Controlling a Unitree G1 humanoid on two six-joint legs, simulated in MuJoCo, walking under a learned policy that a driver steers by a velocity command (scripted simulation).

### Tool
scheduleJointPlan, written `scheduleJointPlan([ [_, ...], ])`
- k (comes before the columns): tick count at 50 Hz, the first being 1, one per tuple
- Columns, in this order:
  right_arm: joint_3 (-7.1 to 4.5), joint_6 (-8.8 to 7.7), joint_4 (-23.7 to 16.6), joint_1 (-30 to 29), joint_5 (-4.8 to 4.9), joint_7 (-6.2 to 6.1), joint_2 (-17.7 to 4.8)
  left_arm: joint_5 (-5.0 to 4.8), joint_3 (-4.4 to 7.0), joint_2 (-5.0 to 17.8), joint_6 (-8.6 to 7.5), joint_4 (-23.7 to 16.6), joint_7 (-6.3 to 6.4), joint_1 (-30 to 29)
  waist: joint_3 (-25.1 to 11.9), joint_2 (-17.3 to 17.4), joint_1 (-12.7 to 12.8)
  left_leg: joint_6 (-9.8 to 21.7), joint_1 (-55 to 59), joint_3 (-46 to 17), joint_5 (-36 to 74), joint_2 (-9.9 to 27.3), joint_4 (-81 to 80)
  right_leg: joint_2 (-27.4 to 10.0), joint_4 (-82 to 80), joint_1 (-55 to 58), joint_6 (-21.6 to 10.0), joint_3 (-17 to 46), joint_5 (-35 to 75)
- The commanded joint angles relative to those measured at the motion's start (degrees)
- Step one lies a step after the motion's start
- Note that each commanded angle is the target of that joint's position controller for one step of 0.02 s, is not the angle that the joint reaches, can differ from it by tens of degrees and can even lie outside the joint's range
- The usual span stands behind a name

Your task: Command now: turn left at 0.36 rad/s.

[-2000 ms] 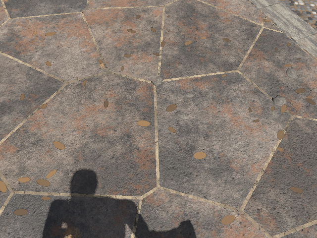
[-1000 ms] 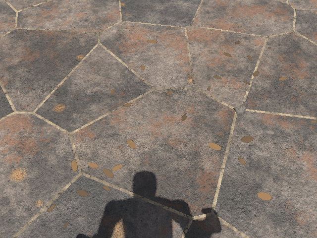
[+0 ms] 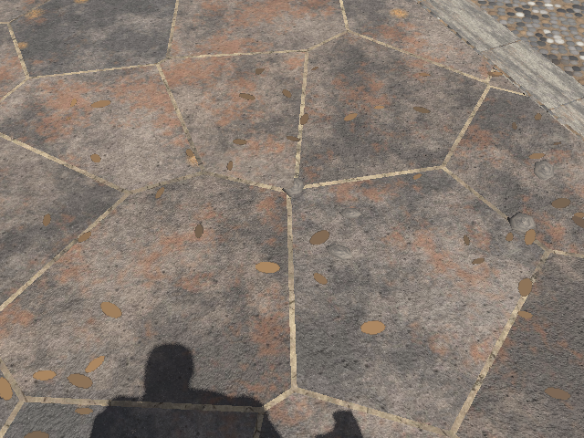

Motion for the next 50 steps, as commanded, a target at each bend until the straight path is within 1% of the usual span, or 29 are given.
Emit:
scheduleJointPlan([
  [1, -3.26, 0.26, -6.40, -3.24, 0.51, -0.59, -10.14, -0.41, 2.62, 6.12, -1.26, -3.88, 0.03, 0.94, -6.40, 2.87, 0.60, 6.27, -0.80, -12.66, 15.43, 8.04, -3.48, -1.83, -0.04, 3.13, -0.64, 0.60, 7.65],
  [3, -2.74, 0.70, -7.37, -3.23, 0.69, -0.49, -7.89, -0.09, 3.09, 6.83, -1.27, -3.59, -0.17, 3.78, -6.97, -3.31, 1.53, 3.38, -8.69, -6.62, -1.43, 3.00, 2.84, -6.45, -5.91, 8.05, -4.43, 5.85, -3.51],
  [4, -2.37, 0.67, -7.98, -3.19, 0.81, -0.30, -6.44, -0.10, 3.49, 8.36, -1.36, -3.32, -0.17, 5.69, -5.27, -9.74, 2.19, 1.64, -17.17, -0.68, -12.60, -0.74, 9.84, -13.31, -10.86, 11.61, -9.16, 14.61, -10.36],
  [5, -2.43, 0.26, -9.26, -5.15, 0.83, 0.03, -6.88, -0.07, 3.90, 10.19, -1.93, -3.21, -0.08, 7.11, -2.61, -14.18, 3.49, 0.72, -24.94, 3.13, -17.95, 0.33, 21.74, -23.10, -16.33, 12.41, -14.86, 25.40, -12.47],
  [6, -3.15, -0.11, -9.89, -6.57, 0.66, 0.22, -8.71, 0.00, 3.61, 9.73, -2.73, -3.23, 0.23, 7.95, -0.46, -9.41, 3.67, 0.18, -29.32, 1.97, -17.57, 4.41, 30.63, -26.34, -17.17, 11.09, -16.88, 28.08, -12.24],
  [7, -3.38, -0.19, -9.52, -5.49, 0.70, 0.53, -8.84, -0.54, 3.31, 9.17, -3.22, -3.33, 0.64, 6.59, 0.53, -5.25, 2.35, -0.15, -30.37, 1.23, -14.12, 6.21, 33.14, -24.89, -17.01, 10.46, -15.57, 24.59, -13.04],
  [8, -3.12, -0.17, -9.15, -4.69, 0.66, 0.82, -7.94, -1.16, 3.15, 8.96, -3.47, -3.49, 0.87, 5.46, 0.94, -4.46, 2.03, -0.75, -31.54, 1.69, -11.02, 7.35, 32.66, -22.64, -17.58, 11.40, -13.61, 20.46, -13.02],
  [14, -1.26, -0.91, -10.70, -6.86, 0.44, 2.86, -4.55, -1.48, 3.76, 11.60, -3.75, -2.36, -0.27, 5.33, -0.16, -6.62, 3.93, -2.13, -16.64, 9.86, -3.33, 8.51, 16.52, -16.00, -18.80, 4.81, -9.33, -0.66, 0.25],
  [17, -1.73, -0.92, -10.39, -4.23, 0.70, 2.97, -6.27, -2.51, 4.24, 13.02, -3.67, -1.19, -1.30, 6.18, -0.72, -6.85, 2.61, -0.39, -9.01, 13.07, -2.26, 6.59, 8.96, -17.79, -16.16, 3.23, -8.83, -2.74, -2.39],
  [19, -3.27, -0.72, -7.80, 3.77, 0.54, 2.50, -8.48, -2.59, 3.68, 11.68, -3.67, -0.74, -1.56, 6.00, -3.06, -4.67, -1.72, 2.00, 4.03, 16.38, -0.52, 2.30, 3.93, -16.34, -5.88, -1.57, -6.56, -7.29, 5.57],
  [20, -5.25, -0.59, -5.70, 12.23, 1.01, 1.93, -11.86, -1.72, 2.64, 8.77, -3.94, -0.66, -1.57, 7.00, -7.41, 0.00, -5.61, 4.11, 15.54, 13.03, -0.68, 2.06, 1.99, -13.04, 9.32, -6.21, -3.78, -12.57, 11.88],
  [21, -6.75, -0.85, -5.78, 18.41, 0.70, 0.93, -19.79, 0.36, 0.83, 3.13, -4.62, -4.82, -1.36, 5.18, -9.42, 17.68, -6.13, 12.58, 27.17, -17.55, -5.42, 17.48, -6.97, -5.34, 35.00, -26.17, 1.91, -14.21, -11.71],
  [22, -6.07, -2.49, -7.76, 17.88, 0.43, 1.57, -19.99, -1.45, 0.74, 5.09, -6.28, -7.12, -1.22, 2.78, -15.07, 15.69, -6.92, 20.87, 30.18, -42.79, -20.19, 24.58, -19.17, -0.22, 45.58, -37.34, 2.41, -0.86, -17.49],
  [23, -4.68, -3.58, -7.39, 15.67, 0.16, 1.85, -15.04, -3.75, 1.65, 9.23, -7.22, -7.34, -1.63, 0.06, -9.15, 9.18, -6.77, 20.02, 27.75, -37.86, -22.27, 25.22, -20.16, -3.97, 47.90, -42.40, 0.92, 1.41, -12.70],
  [24, -3.76, -4.06, -7.07, 14.02, -0.11, 1.89, -12.28, -3.44, 1.61, 9.82, -7.76, -6.85, -1.76, -0.48, -5.50, 6.84, -5.32, 18.10, 22.65, -30.95, -17.89, 23.11, -18.75, -6.07, 44.76, -40.91, -0.50, 0.92, -7.59],
  [25, -3.16, -3.96, -7.40, 10.82, -0.34, 1.75, -10.60, -1.78, 1.54, 9.22, -7.91, -5.69, -1.53, 0.06, -3.42, 3.13, -3.17, 15.96, 17.11, -24.59, -10.53, 20.44, -17.46, -7.96, 40.37, -37.14, -0.64, 0.93, -3.35],
  [26, -2.68, -3.80, -7.66, 8.23, -0.83, 1.54, -9.64, -0.50, 1.77, 9.23, -7.76, -5.08, -1.56, 0.68, -2.17, 3.92, -1.33, 14.82, 12.32, -19.44, -3.84, 17.75, -17.73, -8.77, 35.96, -32.99, -0.44, 1.03, -0.36],
  [29, -2.29, -3.98, -6.91, 6.69, -1.12, 0.44, -9.26, 0.13, 1.42, 7.76, -6.67, -2.98, -2.23, 1.85, -2.50, 4.00, 0.42, 14.24, 8.37, -10.96, 10.92, 14.67, -19.29, -7.60, 29.55, -28.22, 1.60, -1.36, 6.23],
  [33, -2.02, -4.24, -3.28, 10.12, -0.53, -0.39, -9.47, -0.66, -0.49, 4.00, -6.17, -3.02, -2.83, -5.09, -1.15, 3.84, -2.63, 10.75, 7.94, -0.98, 21.38, 11.84, -19.56, -6.53, 13.36, -25.05, 2.66, -3.75, 20.08],
  [37, -2.06, -4.53, -0.14, 14.01, -0.36, -0.38, -10.61, -2.21, -1.24, 3.34, -6.54, -4.58, -4.27, -12.71, 2.14, 3.72, -5.94, 9.78, 9.96, 0.78, 15.86, 13.76, -22.08, -5.45, 3.44, -23.30, 0.48, -4.93, 26.78],
  [40, -2.22, -4.14, 1.80, 15.29, -0.50, -0.25, -10.85, -2.39, -1.23, 3.83, -6.81, -5.61, -5.46, -14.87, 3.29, 3.10, -6.09, 9.43, 17.12, 2.04, 20.99, 16.40, -20.24, -4.55, 0.12, -26.10, -2.21, -4.86, 22.86],
  [43, -2.52, -3.28, 2.31, 14.70, -0.71, -0.83, -11.93, -2.02, -0.56, 5.22, -6.76, -5.46, -6.06, -12.02, -0.78, 4.64, -3.63, 7.83, 22.69, 5.03, 46.08, 16.80, -12.48, -0.61, -0.28, -20.60, -5.36, -7.23, 14.72],
  [44, -2.61, -2.81, 2.09, 14.37, -1.02, -1.18, -12.51, -1.85, 0.27, 6.75, -6.51, -4.55, -5.84, -7.99, -4.41, 5.90, -1.48, 7.13, 24.09, 6.00, 58.06, 16.25, -6.46, 1.51, 0.55, -15.33, -6.63, -8.80, 11.88],
  [45, -2.50, -2.20, 1.55, 12.92, -1.27, -1.51, -12.78, -1.86, 1.42, 8.71, -6.29, -2.76, -5.40, -0.18, -9.22, 5.67, 3.01, 5.77, 22.17, 8.26, 64.81, 14.65, 3.95, 3.13, -1.26, -4.99, -8.41, -9.90, 13.49],
  [46, -2.03, -2.32, 0.20, 12.27, -1.97, -1.89, -12.18, -1.83, 2.41, 11.33, -5.86, -1.44, -4.66, 9.08, -15.26, 3.59, 7.38, 4.03, 9.99, 8.91, 54.82, 13.72, 18.25, -2.75, 0.28, 13.08, -11.64, -1.62, 16.67],
  [47, -0.10, -3.54, -1.46, 18.95, -2.46, -1.06, -5.74, -1.61, 3.85, 17.03, -5.73, -0.78, -4.47, 14.54, -23.77, -11.40, 4.36, -1.81, -16.58, 9.14, 11.52, 2.54, 44.72, -19.03, -0.50, 37.34, -23.81, 29.62, 7.76],
  [48, -0.05, -5.31, -1.20, 16.67, -1.97, -0.16, -8.37, -2.57, 2.80, 11.61, -5.42, -0.25, -4.13, 15.71, -27.84, -9.48, 6.43, -1.49, -24.11, 1.25, -13.99, -0.20, 50.23, -21.00, -9.15, 41.41, -23.79, 42.34, 1.42],
  [49, -0.83, -6.62, -3.78, 9.63, 0.57, 0.75, -10.88, -2.37, 2.22, 10.19, -4.96, -0.85, -3.48, 12.21, -17.84, -7.07, 6.79, -0.85, -29.33, -0.19, -10.45, 3.49, 50.38, -19.37, -11.38, 34.27, -20.57, 34.25, -1.54],
  [50, -0.38, -7.54, -5.06, 5.91, 0.61, 0.88, -10.47, -2.05, 2.02, 9.61, -4.68, -1.69, -3.17, 8.71, -11.47, -1.40, 5.31, -0.21, -28.96, 0.91, -6.82, 5.91, 46.18, -17.31, -13.00, 24.71, -18.90, 28.38, 1.21],
])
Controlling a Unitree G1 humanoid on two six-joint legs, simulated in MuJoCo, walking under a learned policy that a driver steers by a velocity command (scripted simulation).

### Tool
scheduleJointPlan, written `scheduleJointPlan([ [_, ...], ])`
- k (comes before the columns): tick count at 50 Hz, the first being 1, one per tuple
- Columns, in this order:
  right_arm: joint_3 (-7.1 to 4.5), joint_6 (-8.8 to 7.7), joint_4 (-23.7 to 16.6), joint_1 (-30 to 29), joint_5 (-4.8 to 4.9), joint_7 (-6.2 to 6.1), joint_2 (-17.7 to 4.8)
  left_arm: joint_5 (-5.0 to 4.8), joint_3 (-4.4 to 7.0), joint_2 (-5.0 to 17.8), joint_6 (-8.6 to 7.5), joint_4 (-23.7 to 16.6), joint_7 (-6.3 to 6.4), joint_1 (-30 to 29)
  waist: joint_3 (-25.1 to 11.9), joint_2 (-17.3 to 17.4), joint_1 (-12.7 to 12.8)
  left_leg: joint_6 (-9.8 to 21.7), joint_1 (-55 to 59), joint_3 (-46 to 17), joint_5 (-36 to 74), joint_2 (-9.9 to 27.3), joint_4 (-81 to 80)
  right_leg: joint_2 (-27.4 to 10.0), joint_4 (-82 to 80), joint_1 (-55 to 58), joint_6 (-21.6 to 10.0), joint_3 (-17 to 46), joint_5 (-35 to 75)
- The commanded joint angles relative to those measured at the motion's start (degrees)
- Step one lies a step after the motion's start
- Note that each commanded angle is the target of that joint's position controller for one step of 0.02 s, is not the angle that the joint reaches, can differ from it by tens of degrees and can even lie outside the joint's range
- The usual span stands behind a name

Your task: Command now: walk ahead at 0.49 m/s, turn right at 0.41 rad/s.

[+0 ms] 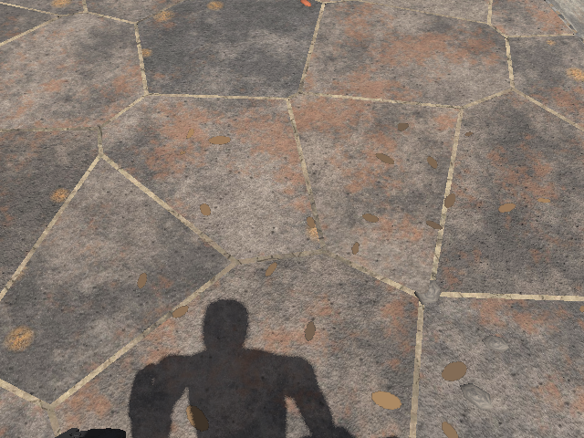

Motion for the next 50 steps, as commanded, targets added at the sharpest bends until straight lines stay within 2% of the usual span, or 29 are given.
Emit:
scheduleJointPlan([
  [1, -1.45, -4.08, -9.07, -7.23, 0.07, 0.64, -8.01, 0.28, 2.73, 8.05, 0.53, -2.00, 1.27, 8.89, -6.62, 1.95, 4.67, -0.47, -29.85, -3.98, 4.33, 5.53, 6.23, -18.40, -16.05, 28.68, -12.42, 30.27, -1.50],
  [3, -1.66, -3.22, -8.92, -4.99, -1.00, 0.38, -7.42, 1.02, 2.32, 7.11, 0.46, -3.03, 1.63, 5.94, -4.08, -0.84, 0.85, -1.82, -24.07, -3.41, 6.10, 7.36, 1.01, -15.32, -18.92, 18.66, -12.49, 25.74, 5.86],
  [5, -1.19, -2.18, -8.49, -3.48, -1.50, 0.05, -5.93, 0.52, 2.40, 7.31, 0.33, -2.51, 2.11, 5.44, -3.37, -2.46, -0.42, -3.95, -21.87, -1.68, 6.64, 7.85, -4.31, -13.95, -19.79, 12.61, -12.79, 21.53, 10.82],
  [8, -0.06, -1.98, -10.33, -9.64, -1.88, -0.20, -3.36, 0.05, 3.10, 9.41, 0.50, -1.52, 2.91, 6.43, -1.77, -3.15, 1.40, -5.78, -17.90, 0.22, 17.59, 6.49, -17.98, -10.02, -19.61, 5.79, -10.31, 15.68, 10.37],
  [10, 0.20, -2.34, -11.23, -14.86, -1.41, 0.09, -2.65, -0.33, 3.33, 9.94, 1.03, -0.49, 3.26, 9.13, -2.24, -3.69, 4.04, -6.13, -13.76, 0.60, 26.77, 4.10, -27.18, -8.61, -18.30, 4.83, -8.10, 15.14, 6.12],
  [12, -0.26, -2.67, -11.80, -17.29, -0.40, 0.41, -3.67, -0.73, 3.52, 10.39, 1.58, 0.51, 3.44, 11.69, -3.09, -4.61, 5.16, -6.10, -11.63, -0.58, 29.58, 2.77, -31.85, -9.70, -16.50, 7.33, -6.93, 17.93, 1.98],
  [14, -1.17, -2.96, -12.00, -17.36, 0.12, 0.58, -5.52, -1.00, 3.48, 9.89, 1.98, 0.83, 3.60, 12.44, -3.61, -5.68, 4.58, -5.09, -10.68, -2.70, 27.52, 3.05, -35.29, -11.31, -13.04, 11.47, -5.51, 21.97, -1.90],
  [16, -2.26, -3.30, -11.55, -15.01, 0.38, 0.64, -6.92, -0.60, 3.49, 9.47, 2.35, 0.71, 3.59, 11.91, -3.99, -6.97, 2.67, -3.08, -7.41, -2.65, 22.44, 3.09, -36.84, -12.43, -8.67, 13.76, -4.05, 25.02, -2.74],
  [17, -2.95, -3.44, -10.63, -11.29, 0.31, 0.48, -7.53, -0.37, 3.13, 8.13, 2.50, 0.55, 3.50, 11.72, -5.07, -7.00, 0.57, -1.56, -2.22, -1.83, 20.79, 3.24, -38.53, -11.14, -5.16, 13.13, -2.74, 24.73, -2.64],
  [18, -3.82, -3.68, -10.18, -5.52, -0.40, 0.11, -9.36, 0.03, 2.07, 5.06, 2.33, 0.08, 3.19, 12.14, -9.55, -4.81, -2.34, 1.21, 7.55, -5.18, 18.19, 7.79, -39.02, -8.14, 4.79, 10.40, -0.71, 21.94, -4.10],
  [19, -4.63, -3.29, -9.98, 1.23, -0.90, -0.19, -12.77, 1.28, 0.61, 0.22, 1.96, -0.48, 2.91, 16.78, -17.84, 6.91, -2.49, 5.71, 23.13, -18.14, 15.01, 19.60, -38.46, -2.33, 22.68, 0.70, 2.25, 15.17, -22.13],
  [20, -5.59, -2.29, -7.52, 4.67, -0.91, 0.48, -15.51, -1.23, 0.39, 1.52, 1.43, -2.65, 2.91, 20.70, -20.19, 23.50, -0.71, 12.71, 30.51, -45.61, -5.62, 28.32, -47.62, -0.84, 38.36, -16.74, 4.07, 10.35, -27.80],
  [21, -4.53, -2.26, -8.92, 2.02, -0.53, 0.62, -10.30, -1.91, 1.75, 7.15, 1.74, -1.22, 3.37, 17.59, -13.60, 12.15, -2.44, 11.00, 25.47, -43.59, -14.64, 25.70, -50.54, -4.34, 44.41, -20.29, 5.00, 12.46, -22.05],
  [22, -3.78, -2.02, -9.03, -0.67, -0.53, 0.40, -7.97, -1.34, 2.37, 8.84, 2.15, -2.19, 3.40, 11.95, -7.69, 7.25, -3.00, 8.88, 19.41, -33.12, -8.29, 23.41, -50.43, -5.95, 45.00, -20.71, 5.33, 10.38, -16.77],
  [23, -3.23, -2.00, -9.15, -3.00, -1.09, 0.43, -6.50, -0.51, 2.38, 8.19, 2.50, -2.50, 3.43, 9.65, -4.90, 3.65, -2.17, 8.22, 13.67, -25.14, 1.97, 20.74, -50.52, -7.85, 43.29, -18.28, 5.67, 9.84, -12.90],
  [25, -2.81, -2.18, -8.03, -5.18, -1.45, 0.11, -4.65, -0.49, 2.53, 6.50, 2.83, -3.14, 2.92, 8.95, -2.47, 6.55, -0.22, 7.58, 7.90, -15.14, 11.94, 16.91, -52.59, -10.50, 38.85, -14.35, 5.87, 9.35, -9.18],
  [27, -2.94, -2.63, -6.75, -4.90, -0.97, 0.03, -4.19, -0.68, 2.27, 4.65, 3.42, -3.12, 2.62, 8.74, -2.23, 7.12, 0.07, 8.25, 7.02, -9.67, 16.88, 16.03, -54.35, -10.82, 36.73, -13.67, 6.18, 7.80, -8.05],
  [31, -3.97, -2.60, -4.21, -3.67, -0.84, -0.11, -6.66, -0.14, 1.58, 2.77, 3.70, -4.85, 2.21, 4.01, -0.99, 4.17, -0.54, 9.91, 9.46, -3.47, 25.19, 17.82, -56.25, -11.60, 27.67, -17.57, 7.07, 7.58, -2.73],
  [36, -4.41, -1.66, -1.84, -2.95, -0.29, -0.53, -8.76, -0.27, 0.78, 1.48, 2.80, -6.45, 0.42, -3.73, 0.94, 3.07, -2.98, 8.18, 11.07, 5.53, 28.56, 16.84, -56.70, -10.84, 12.65, -14.04, 5.94, 3.27, 8.16],
  [40, -5.01, -0.55, 0.10, -1.13, 0.81, -0.52, -10.56, -0.53, 0.94, 2.16, 2.72, -8.65, -0.82, -8.05, 2.22, 3.15, -3.24, 6.67, 16.04, 9.26, 35.70, 18.44, -54.11, -9.39, 6.20, -11.87, 3.17, 0.06, 4.37],
  [42, -5.57, 0.10, 0.24, -1.57, 1.28, -0.84, -12.33, -0.16, 1.91, 4.04, 3.05, -8.86, -0.95, -5.90, -0.50, 4.88, -0.78, 5.49, 17.90, 11.74, 54.54, 18.41, -47.18, -6.03, 4.96, -5.54, 0.73, -3.02, -1.24],
  [43, -5.62, 0.43, 0.68, -0.83, 1.63, -0.95, -12.77, 0.16, 2.71, 5.25, 3.18, -8.12, -0.76, -1.75, -3.54, 5.00, 1.94, 5.24, 16.94, 12.26, 62.78, 18.22, -40.38, -3.76, 3.66, 2.00, -0.94, -3.75, -3.09],
  [44, -5.08, 0.59, 1.03, -0.79, 1.76, -1.00, -11.94, 0.03, 4.18, 7.27, 3.28, -5.72, -0.10, 7.34, -8.23, 3.33, 7.23, 4.08, 12.01, 13.50, 63.20, 16.76, -30.16, -1.83, -0.61, 16.05, -3.16, -3.46, 1.31],
  [45, -3.65, 0.15, 0.41, -0.10, 0.43, -0.94, -9.03, 0.03, 5.50, 10.64, 3.79, -3.33, 1.11, 17.08, -13.77, -1.50, 11.35, 2.27, -2.12, 13.45, 44.25, 14.57, -14.39, -8.39, -0.59, 34.57, -5.85, 6.62, 2.99],
  [46, -0.94, -0.97, -1.97, 6.55, -1.04, 0.09, -1.13, 0.17, 5.70, 16.71, 3.24, -3.55, 1.65, 15.62, -20.51, -15.56, 3.88, -0.95, -24.65, 9.29, -8.47, 3.79, 6.40, -25.69, -5.78, 50.32, -15.69, 38.97, -5.05],
  [47, -2.23, -2.26, -0.92, 1.35, 1.30, 0.63, -7.48, 0.37, 4.52, 11.72, 2.61, -4.31, 1.54, 17.62, -25.53, -7.85, 9.26, -0.46, -28.10, -1.78, -9.19, 3.75, 12.87, -28.56, -12.13, 49.07, -16.52, 45.69, -10.10],
  [48, -3.00, -2.64, -2.98, -4.69, 3.30, 0.82, -9.50, 0.89, 3.67, 9.72, 1.89, -3.19, 1.30, 15.11, -15.82, -6.15, 9.26, 0.16, -31.79, -1.50, -4.30, 6.00, 12.71, -26.38, -12.98, 41.86, -13.46, 34.91, -5.16],
  [49, -2.66, -2.76, -3.23, -6.27, 2.84, 0.52, -8.41, 0.68, 3.19, 8.30, 1.42, -2.50, 1.26, 11.77, -10.53, -3.44, 6.73, 0.42, -30.20, -1.14, 1.07, 8.73, 8.22, -23.61, -13.58, 33.46, -11.04, 26.65, 0.26],
  [50, -2.81, -2.48, -2.61, -6.53, 1.58, 0.27, -7.99, 0.95, 2.63, 6.33, 1.06, -2.26, 1.21, 8.63, -7.41, -3.17, 4.65, 0.06, -27.75, -1.12, 4.38, 10.26, 4.76, -21.25, -14.87, 27.03, -9.53, 21.25, 4.48],
])
Over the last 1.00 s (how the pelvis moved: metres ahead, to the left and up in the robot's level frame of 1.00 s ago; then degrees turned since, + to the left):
0.38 0.16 -0.01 14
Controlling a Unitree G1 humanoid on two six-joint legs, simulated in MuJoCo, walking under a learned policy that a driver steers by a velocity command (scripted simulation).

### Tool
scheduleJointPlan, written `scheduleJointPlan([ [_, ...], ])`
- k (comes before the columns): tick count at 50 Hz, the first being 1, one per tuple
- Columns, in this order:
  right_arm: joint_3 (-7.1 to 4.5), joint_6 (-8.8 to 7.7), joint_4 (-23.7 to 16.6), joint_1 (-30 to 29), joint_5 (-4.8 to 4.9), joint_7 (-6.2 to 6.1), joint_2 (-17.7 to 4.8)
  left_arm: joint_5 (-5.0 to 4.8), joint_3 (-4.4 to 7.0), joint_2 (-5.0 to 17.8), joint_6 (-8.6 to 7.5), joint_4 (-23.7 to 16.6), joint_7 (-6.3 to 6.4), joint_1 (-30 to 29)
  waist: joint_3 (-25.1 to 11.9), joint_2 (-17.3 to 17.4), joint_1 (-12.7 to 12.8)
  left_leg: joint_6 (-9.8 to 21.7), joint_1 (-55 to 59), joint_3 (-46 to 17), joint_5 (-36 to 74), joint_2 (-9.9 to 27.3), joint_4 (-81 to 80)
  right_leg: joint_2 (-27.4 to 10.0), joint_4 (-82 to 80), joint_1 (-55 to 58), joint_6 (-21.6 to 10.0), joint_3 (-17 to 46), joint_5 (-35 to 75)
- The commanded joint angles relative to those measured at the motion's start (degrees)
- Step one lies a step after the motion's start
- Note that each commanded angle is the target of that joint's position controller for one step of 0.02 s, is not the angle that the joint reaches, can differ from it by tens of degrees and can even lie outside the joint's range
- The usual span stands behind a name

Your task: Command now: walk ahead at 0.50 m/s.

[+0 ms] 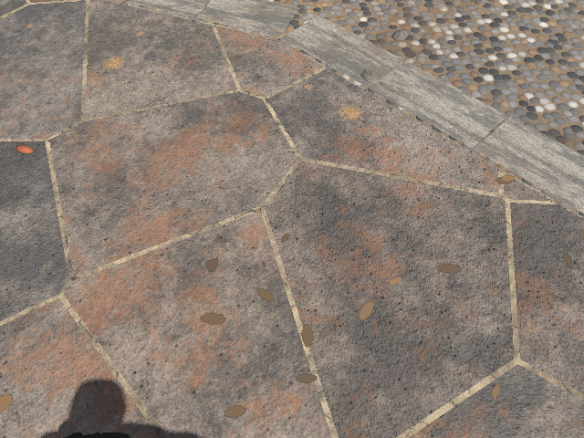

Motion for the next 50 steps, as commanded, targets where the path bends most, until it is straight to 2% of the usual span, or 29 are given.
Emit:
scheduleJointPlan([
  [1, -1.79, -0.98, -4.96, -2.14, -0.36, -0.03, -7.45, 0.84, 1.95, 5.76, -1.81, -0.56, 0.33, 6.01, -7.09, -4.64, 3.16, 0.38, -18.68, -5.15, 8.06, 5.17, 1.26, -16.24, -18.78, 19.93, -9.59, 18.63, 10.72],
  [4, -1.72, 1.44, -2.95, 1.66, -0.58, -0.52, -4.67, 1.31, 2.10, 5.65, -3.55, 1.27, 0.45, 3.65, -4.93, -3.59, 0.25, -1.97, -13.79, -5.38, 10.52, 3.50, -1.90, -15.55, -21.40, 13.19, -9.25, 9.09, 30.54],
  [7, -1.54, 1.85, -4.05, -0.77, -1.25, -0.79, -2.93, 1.85, 2.20, 6.06, -3.56, 2.79, 1.62, 2.09, -3.14, -4.39, -0.09, -3.51, -14.41, -4.89, 19.30, 1.98, -11.00, -13.33, -22.10, 11.68, -7.07, 0.50, 37.04],
  [9, -1.10, 1.63, -5.20, -4.36, -1.50, -0.10, -1.72, 1.67, 2.15, 6.35, -2.96, 3.23, 2.46, 1.46, -2.78, -4.84, 1.37, -3.34, -12.37, -2.35, 27.02, 1.22, -20.56, -11.35, -21.80, 12.06, -5.43, -3.82, 36.11],
  [11, -0.70, 1.51, -7.08, -8.27, -1.69, 0.88, -0.75, 1.33, 2.44, 7.54, -2.13, 4.42, 3.24, 3.46, -3.18, -4.20, 3.49, -2.99, -12.41, -1.01, 30.67, 0.73, -26.63, -12.74, -20.75, 15.61, -5.32, -4.34, 36.43],
  [15, -1.55, 1.82, -10.09, -9.95, -1.75, 2.82, -2.63, 0.16, 3.21, 9.15, 0.28, 5.77, 4.04, 4.16, -3.67, -4.47, 3.86, -0.67, -14.80, 0.22, 23.73, 0.02, -31.22, -16.81, -14.91, 23.33, -5.28, -3.65, 37.83],
  [17, -2.31, 1.99, -10.85, -7.82, -2.01, 3.47, -3.94, -0.59, 3.57, 9.75, 1.39, 5.40, 4.66, 2.78, -4.74, -5.23, 2.25, 1.28, -12.25, 2.03, 17.85, -1.86, -32.43, -17.35, -8.33, 24.24, -4.11, -3.69, 43.17],
  [18, -2.99, 1.93, -10.41, -4.30, -1.98, 3.43, -4.96, -0.87, 3.61, 9.61, 1.84, 5.08, 5.00, 2.00, -6.38, -4.83, 0.34, 2.66, -7.67, 3.17, 17.87, -3.77, -35.06, -16.15, -1.87, 23.33, -2.84, -4.61, 45.38],
  [19, -4.13, 1.64, -9.29, 1.23, -2.21, 2.77, -7.17, -0.91, 3.26, 8.69, 2.00, 4.93, 5.11, 2.31, -9.60, -1.93, -2.43, 4.74, 0.92, 2.92, 26.72, -5.72, -40.97, -12.56, 8.50, 20.86, -0.17, -6.31, 42.06],
  [20, -5.49, 1.69, -10.04, 4.25, -2.57, 1.29, -12.76, 0.94, 2.44, 6.96, 1.49, 3.68, 4.83, 4.27, -14.35, 7.98, -2.81, 9.43, 14.39, -11.75, 55.40, 4.07, -40.79, -7.14, 25.14, 8.68, 4.01, -7.01, 19.33],
  [21, -5.55, 1.60, -11.65, 1.91, -3.80, 0.96, -16.43, 2.57, 0.86, 2.53, 1.03, 2.52, 3.69, 10.20, -22.05, 16.27, 2.84, 23.33, 29.28, -36.35, 68.00, 18.06, -40.77, 4.66, 43.42, -10.02, 7.67, 0.12, -29.46],
  [22, -4.62, 2.06, -13.14, 1.00, -3.13, 1.09, -11.55, 1.36, 1.63, 7.22, 0.89, 4.18, 2.71, 7.54, -26.94, 6.73, -1.25, 22.74, 28.36, -34.47, 56.23, 16.29, -43.57, 1.48, 46.89, -11.04, 6.98, 10.36, -27.08],
  [23, -4.01, 2.28, -13.93, -3.03, -2.43, 1.01, -9.52, -0.20, 1.92, 8.17, 1.18, 2.93, 2.50, 3.66, -20.14, 4.25, -0.44, 20.12, 22.54, -28.45, 47.02, 14.03, -45.02, -0.32, 45.69, -13.78, 6.31, 9.81, -22.60],
  [24, -3.59, 2.89, -14.06, -5.55, -1.31, 0.72, -7.56, 0.28, 1.94, 7.56, 1.63, 3.20, 3.05, 2.07, -14.62, -0.82, 0.80, 16.86, 16.14, -24.63, 37.83, 11.14, -46.79, -2.35, 41.39, -14.48, 6.44, 9.02, -18.96],
  [25, -3.17, 3.54, -14.48, -7.67, -0.82, 0.28, -6.42, 0.83, 2.21, 7.87, 2.30, 3.08, 3.68, 1.08, -10.89, -0.63, 1.84, 15.08, 9.66, -22.36, 31.93, 9.26, -48.38, -3.56, 36.69, -13.03, 6.78, 8.82, -16.32],
  [27, -3.39, 4.25, -15.25, -9.39, -2.08, -0.24, -6.99, 0.81, 2.10, 6.56, 3.11, 3.33, 3.91, 2.52, -9.28, 3.98, 3.71, 13.60, 2.42, -19.92, 28.32, 5.46, -50.31, -2.49, 30.33, -7.25, 7.63, 7.51, -12.97],
  [28, -3.64, 4.44, -15.38, -9.26, -2.41, -0.59, -7.46, 0.77, 1.89, 5.70, 3.09, 3.76, 4.09, 3.20, -9.71, 5.11, 3.70, 13.61, 1.84, -19.15, 29.34, 4.83, -50.27, -1.96, 27.23, -6.12, 8.27, 7.17, -12.51],
  [30, -4.13, 4.70, -15.26, -8.15, -2.27, -1.40, -8.48, 0.78, 1.63, 5.09, 2.97, 4.03, 4.51, 2.76, -11.27, 5.51, 2.98, 13.67, 2.61, -19.55, 28.93, 4.62, -49.53, -1.53, 22.09, -5.35, 9.37, 7.65, -11.16],
  [33, -4.45, 5.49, -15.74, -8.75, -1.96, -2.21, -8.96, 0.61, 1.61, 5.13, 2.91, 3.97, 4.52, 1.26, -11.94, 6.59, 2.03, 12.33, 1.70, -21.42, 19.11, 3.62, -49.40, -1.27, 16.40, -3.56, 9.88, 8.48, -7.74],
  [36, -4.52, 6.25, -16.18, -9.16, -2.07, -2.24, -8.82, 0.31, 1.83, 5.49, 2.25, 3.60, 4.06, 0.15, -10.98, 8.50, 1.19, 11.44, 1.35, -24.71, 12.89, 3.18, -49.30, -0.66, 10.97, -1.66, 9.35, 8.80, -7.52],
  [39, -4.50, 6.82, -16.52, -9.35, -1.72, -2.08, -8.51, -0.04, 2.24, 5.99, 1.08, 3.75, 3.28, 1.23, -10.73, 9.67, 1.38, 10.61, 3.29, -28.32, 14.99, 3.11, -47.26, -0.02, 2.60, 1.49, 7.79, 8.47, -7.39],
  [41, -4.10, 7.24, -16.72, -9.83, -0.91, -2.29, -7.47, -0.16, 2.93, 6.77, 0.53, 5.24, 2.80, 5.98, -11.26, 7.91, 4.04, 7.62, -2.09, -27.00, 1.63, -0.48, -45.05, -1.48, -9.72, 11.95, 5.15, 7.50, -1.98],
  [42, -3.26, 7.24, -16.83, -8.34, -1.12, -2.23, -4.59, 0.79, 3.87, 10.46, 0.66, 5.23, 3.14, 8.75, -11.69, -0.66, 4.09, 4.12, -10.93, -21.01, -9.31, -5.33, -33.87, -12.80, -14.61, 19.50, 0.95, 17.81, -9.70],
  [43, -3.20, 6.52, -18.79, -9.24, -0.65, -2.02, -3.79, 2.49, 4.80, 15.07, 0.97, 5.60, 3.05, 9.13, -7.45, -16.16, 3.22, 2.03, -23.61, -8.44, -8.69, -13.56, -20.22, -22.51, -21.13, 18.43, -6.39, 34.65, -21.50],
  [44, -4.08, 5.48, -19.09, -10.55, -1.45, -1.86, -7.47, 3.23, 4.50, 13.56, 0.25, 3.94, 2.97, 5.79, -3.79, -15.03, 3.31, 1.02, -26.67, -10.73, -3.69, -7.93, -12.08, -24.71, -23.04, 14.52, -9.08, 38.79, -26.93],
  [45, -4.81, 5.29, -17.85, -9.60, -1.54, -1.56, -9.29, 2.15, 3.82, 10.75, -0.09, 3.03, 3.57, 2.92, -2.78, -12.05, 2.18, 0.44, -27.01, -10.21, 1.20, -6.76, -8.57, -22.00, -22.41, 14.47, -6.86, 33.07, -25.69],
  [46, -4.86, 5.45, -16.22, -7.61, -1.84, -1.44, -8.68, 0.98, 3.35, 9.17, -0.23, 2.66, 4.08, 1.88, -3.12, -10.25, 1.76, -0.83, -27.16, -8.84, 4.38, -6.17, -5.91, -18.98, -21.79, 16.34, -4.41, 27.91, -22.82],
  [47, -4.66, 5.44, -15.79, -6.97, -2.05, -1.21, -7.63, 0.30, 3.05, 8.45, -0.32, 2.81, 4.44, 2.60, -3.20, -9.64, 2.39, -1.77, -28.24, -7.68, 6.87, -5.54, -2.99, -17.90, -21.73, 17.83, -3.46, 24.60, -20.17],
  [50, -3.58, 4.68, -16.65, -9.48, -1.27, -0.41, -4.28, 0.79, 2.65, 7.88, -0.98, 3.83, 4.68, 7.64, -1.85, -8.47, 5.04, -3.00, -29.96, -4.68, 12.03, -3.59, -0.86, -16.36, -23.30, 19.28, -3.22, 16.87, -14.17],
])
Over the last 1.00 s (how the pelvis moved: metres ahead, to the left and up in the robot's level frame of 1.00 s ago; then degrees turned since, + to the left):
0.51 -0.09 0.00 -32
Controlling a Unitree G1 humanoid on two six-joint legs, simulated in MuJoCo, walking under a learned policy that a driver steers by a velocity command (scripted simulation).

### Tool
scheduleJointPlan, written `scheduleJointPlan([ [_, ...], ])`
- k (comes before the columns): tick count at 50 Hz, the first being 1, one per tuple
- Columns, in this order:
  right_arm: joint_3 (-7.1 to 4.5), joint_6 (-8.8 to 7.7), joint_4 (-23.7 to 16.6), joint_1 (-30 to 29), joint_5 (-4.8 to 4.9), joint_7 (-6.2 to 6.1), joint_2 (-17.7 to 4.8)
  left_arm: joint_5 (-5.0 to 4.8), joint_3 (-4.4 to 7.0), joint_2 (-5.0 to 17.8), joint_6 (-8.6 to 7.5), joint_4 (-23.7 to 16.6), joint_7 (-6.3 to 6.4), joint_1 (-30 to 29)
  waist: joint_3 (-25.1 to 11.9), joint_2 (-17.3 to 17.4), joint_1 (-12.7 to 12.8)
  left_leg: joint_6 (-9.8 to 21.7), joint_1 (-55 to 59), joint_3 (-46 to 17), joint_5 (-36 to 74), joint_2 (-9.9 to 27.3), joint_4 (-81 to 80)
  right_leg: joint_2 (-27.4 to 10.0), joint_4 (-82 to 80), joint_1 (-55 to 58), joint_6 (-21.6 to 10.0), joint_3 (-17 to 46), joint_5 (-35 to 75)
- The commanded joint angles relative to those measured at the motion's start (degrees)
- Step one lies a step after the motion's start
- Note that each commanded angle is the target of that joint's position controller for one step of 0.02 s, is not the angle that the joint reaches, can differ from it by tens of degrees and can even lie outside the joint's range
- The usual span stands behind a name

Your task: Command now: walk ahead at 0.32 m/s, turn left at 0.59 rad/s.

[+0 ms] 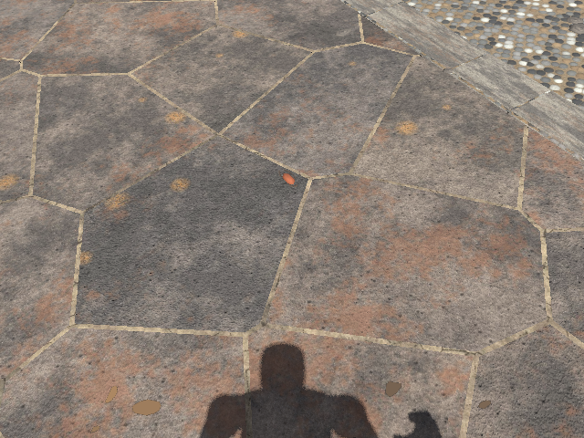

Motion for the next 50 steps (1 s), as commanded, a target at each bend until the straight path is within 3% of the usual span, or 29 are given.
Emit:
scheduleJointPlan([
  [1, -0.49, -1.64, -5.50, -5.21, 0.47, 0.56, -2.35, 0.15, 1.70, 7.96, -1.50, -3.35, 0.36, 0.80, 3.67, -10.06, 1.75, -1.53, -14.09, 0.65, 4.39, 4.00, 2.56, -13.06, -14.41, 9.10, -7.72, 12.20, -10.47],
  [6, 0.35, -2.41, -7.33, -9.17, 0.72, 1.60, -0.83, 0.06, 2.46, 10.33, -1.84, -2.28, -0.33, 3.00, 5.08, -10.60, 3.53, -2.21, -11.40, 2.20, 7.87, 6.38, -10.11, -14.87, -15.81, 10.92, -8.82, 5.96, -3.49],
  [12, 1.07, -2.55, -8.48, -11.82, 1.05, 3.23, -0.28, -1.64, 3.52, 12.82, -1.69, -0.36, -1.56, 3.37, 7.03, -9.73, 3.46, 1.73, -1.26, 6.68, 4.03, 7.11, -22.42, -16.50, -14.17, 9.46, -7.82, -1.21, 1.47],
  [13, 0.90, -2.47, -8.66, -11.70, 0.97, 3.38, -0.69, -1.93, 3.69, 13.22, -1.35, -0.13, -1.74, 2.81, 7.40, -9.57, 2.80, 2.81, 0.73, 7.53, 2.91, 6.47, -24.38, -16.53, -12.16, 9.59, -7.27, -2.29, 6.49],
  [14, 0.61, -2.59, -8.44, -10.02, 0.65, 3.35, -0.98, -2.25, 3.75, 13.65, -0.99, 0.38, -1.86, 2.74, 6.20, -9.36, 1.20, 4.15, 6.35, 8.75, 2.13, 4.37, -27.52, -16.26, -8.11, 8.48, -6.80, -3.05, 18.37],
  [15, -0.36, -2.77, -6.83, -4.03, 0.33, 3.11, -2.03, -2.61, 3.46, 13.39, -0.75, 0.88, -1.90, 2.21, 2.43, -7.66, -2.87, 5.96, 16.58, 9.75, 6.90, 1.66, -33.41, -14.53, 0.32, 7.22, -5.47, -5.57, 32.62],
  [16, -1.78, -2.68, -4.36, 3.72, 0.06, 2.44, -4.75, -2.27, 2.47, 10.96, -1.09, 1.32, -1.96, 3.79, -3.38, -4.82, -6.32, 7.37, 30.72, 9.08, 13.82, 0.09, -35.96, -11.48, 11.56, 2.37, -3.09, -8.89, 37.47],
  [17, -2.49, -2.29, -3.46, 11.57, -0.48, 1.15, -9.23, 0.78, 0.25, 5.85, -1.70, -0.81, -2.30, 3.93, -11.72, 6.04, -8.44, 10.62, 49.21, -7.41, 29.26, 13.45, -34.44, -7.55, 29.81, -12.74, 0.69, -9.72, 6.83],
  [18, -2.20, -2.49, -4.83, 9.16, -1.57, 0.86, -13.75, 0.65, -1.13, 3.27, -2.45, -1.28, -2.56, 8.30, -19.37, 16.57, -4.79, 21.12, 54.53, -31.04, 36.49, 29.24, -39.80, 0.21, 45.70, -25.18, 3.62, -3.36, -24.07],
  [19, -1.20, -2.95, -4.68, 9.07, -1.58, 1.20, -8.99, -1.33, 0.70, 9.78, -2.35, 0.43, -2.52, 4.83, -18.80, 6.49, -8.17, 21.26, 49.62, -24.63, 45.35, 27.92, -39.16, -1.66, 51.60, -24.72, 4.11, 4.10, -21.63],
  [20, -0.63, -3.27, -2.88, 7.35, -1.39, 1.42, -7.41, -2.76, 0.82, 10.04, -2.01, -0.42, -2.65, 2.47, -13.10, 7.49, -6.78, 20.39, 44.68, -15.25, 44.43, 25.41, -39.42, -3.07, 51.73, -27.29, 3.71, 2.84, -19.21],
  [21, 0.01, -3.67, -2.18, 3.92, -0.71, 1.66, -5.10, -2.31, 0.77, 9.36, -1.51, 0.57, -2.17, 1.60, -8.70, 3.25, -4.81, 17.18, 38.49, -9.45, 39.68, 21.19, -40.44, -5.38, 47.82, -26.55, 3.26, 2.73, -15.60],
  [22, 0.40, -3.84, -1.91, 0.65, -0.54, 1.69, -3.47, -1.73, 0.95, 8.98, -0.82, 1.00, -1.70, 1.09, -5.56, 3.35, -3.29, 15.15, 33.01, -5.65, 36.90, 19.00, -42.41, -5.98, 44.32, -24.56, 3.33, 3.02, -12.09],
  [24, 0.92, -4.82, -1.23, -2.99, -1.62, 1.44, -1.82, -1.65, 0.94, 7.05, 0.97, 2.91, -1.21, 4.64, -4.12, 4.11, -0.36, 14.18, 25.21, 0.32, 39.63, 17.20, -46.01, -4.50, 42.89, -17.47, 4.21, 2.71, -5.44],
  [26, 1.10, -5.78, -0.22, -4.92, -2.45, 0.89, -0.90, -1.26, 0.97, 5.54, 1.65, 2.93, -0.72, 5.30, -3.38, 3.31, 0.89, 14.37, 23.21, 3.87, 41.62, 17.29, -47.63, -3.72, 38.80, -15.66, 4.97, 3.53, -1.88],
  [28, 0.76, -5.68, 0.90, -5.85, -2.21, 0.02, -1.82, -0.75, 0.81, 4.69, 1.84, 0.93, -0.57, 2.04, -1.86, 3.51, 0.55, 14.04, 24.26, 6.08, 41.19, 17.59, -48.22, -3.94, 32.85, -17.34, 5.15, 3.32, 1.30],
  [31, 0.17, -4.44, 2.39, -5.19, -1.68, -1.16, -3.25, -0.79, 0.54, 4.00, 2.15, -1.71, -1.45, -1.95, -1.07, 3.38, -1.01, 14.31, 26.72, 7.73, 37.73, 18.56, -48.73, -4.50, 26.34, -17.82, 4.91, 2.14, 4.30],
  [36, -0.74, -2.28, 4.17, -4.39, -0.57, -1.13, -5.10, -0.87, 1.04, 4.74, 3.58, -5.71, -2.90, -6.19, 0.77, 2.25, -2.63, 14.64, 30.57, 7.80, 32.79, 21.44, -46.43, -4.33, 20.68, -18.48, 2.97, -0.12, -0.49],
  [40, -1.39, -1.14, 4.81, -4.61, 0.88, -1.14, -6.32, -1.28, 1.62, 4.83, 4.16, -8.30, -4.01, -6.99, 0.20, 2.74, -2.21, 11.85, 33.41, 8.65, 36.25, 21.83, -38.65, -1.83, 12.56, -15.11, -0.01, -3.53, -3.09],
  [41, -1.38, -1.06, 5.09, -4.77, 1.29, -1.25, -6.08, -1.29, 2.03, 5.25, 3.99, -8.20, -4.03, -5.08, -0.96, 2.07, -0.84, 9.69, 32.38, 10.84, 37.97, 20.01, -33.62, -0.09, 6.58, -10.08, -1.41, -4.70, 1.97],
  [42, -1.22, -1.41, 6.07, -2.25, 1.05, -1.16, -5.13, -0.91, 3.18, 8.06, 3.72, -7.64, -3.35, -1.29, -3.79, -1.56, 0.48, 5.94, 29.04, 13.81, 36.06, 15.99, -24.79, 0.69, 0.70, -1.20, -3.72, -2.33, 15.19],
  [43, -0.43, -2.14, 4.04, -2.91, -1.34, -0.92, -2.85, -0.37, 5.20, 15.88, 3.56, -8.12, -1.90, 3.04, -7.96, -14.62, 0.78, 0.41, 13.63, 16.62, 14.76, 9.51, -7.50, -11.28, 1.86, 13.23, -10.12, 14.96, 45.51],
  [44, 0.54, -2.48, 1.75, -5.19, -2.76, -0.73, -0.96, 1.00, 4.98, 17.32, 2.96, -9.14, -2.01, 3.60, -13.54, -20.38, 1.17, -2.55, 0.13, 8.90, -23.71, 0.21, 5.82, -21.96, 0.21, 19.16, -22.96, 32.36, 53.16],
  [45, -0.28, -2.24, 2.97, -7.12, -1.52, -0.25, -3.59, 0.48, 3.80, 13.29, 2.26, -9.57, -2.55, 2.15, -14.21, -10.03, 2.84, -2.13, -1.29, 0.91, -23.60, 2.97, 10.87, -20.35, -0.78, 17.61, -22.21, 27.03, 47.69],
  [46, -0.34, -1.97, 2.73, -7.74, -0.15, -0.22, -3.61, -0.17, 3.43, 12.00, 1.75, -9.67, -2.43, -1.16, -9.74, -8.00, 1.00, -1.35, -2.91, 0.66, -18.73, 4.20, 9.93, -17.10, -1.01, 13.58, -18.82, 21.46, 40.71],
  [47, -0.40, -1.70, 3.53, -7.37, -0.30, -0.78, -3.27, -1.13, 3.20, 10.77, 1.80, -9.88, -2.17, -4.21, -6.61, -4.55, -0.52, -1.35, -3.44, 0.75, -14.45, 5.21, 6.26, -13.87, -1.89, 10.18, -15.55, 18.50, 33.45],
  [48, -0.76, -1.37, 3.50, -7.51, -0.91, -1.37, -4.11, -1.65, 2.91, 10.16, 2.10, -10.35, -1.73, -6.66, -4.72, -5.21, -1.61, -1.78, -2.23, 0.71, -10.61, 5.63, 3.04, -12.17, -2.84, 6.77, -13.92, 17.01, 29.77],
  [50, -0.60, -1.07, 4.20, -5.31, -0.89, -1.46, -2.93, -0.73, 2.84, 10.56, 2.63, -11.05, -1.14, -8.20, -5.18, -8.17, -3.22, -3.07, 2.72, 1.59, -6.52, 3.77, 0.76, -9.68, -3.49, 2.49, -13.58, 15.06, 30.45],
])
Over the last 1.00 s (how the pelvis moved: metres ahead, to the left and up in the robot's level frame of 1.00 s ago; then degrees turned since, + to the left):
0.28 0.00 0.02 32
